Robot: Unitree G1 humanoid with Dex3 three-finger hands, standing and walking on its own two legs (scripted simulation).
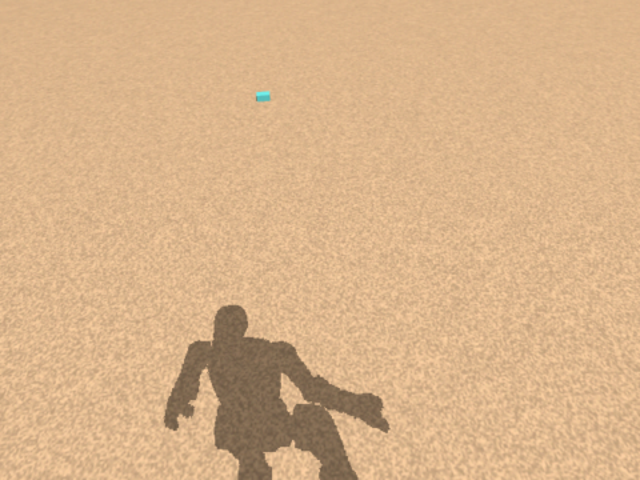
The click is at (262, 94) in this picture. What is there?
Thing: small brick
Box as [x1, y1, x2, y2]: [256, 91, 269, 101]
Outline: 268,91 256,92 257,101 269,100
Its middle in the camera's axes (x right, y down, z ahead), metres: -0.36 -0.83 +2.37
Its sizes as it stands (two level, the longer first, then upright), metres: 0.078 0.045 0.038
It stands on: the floor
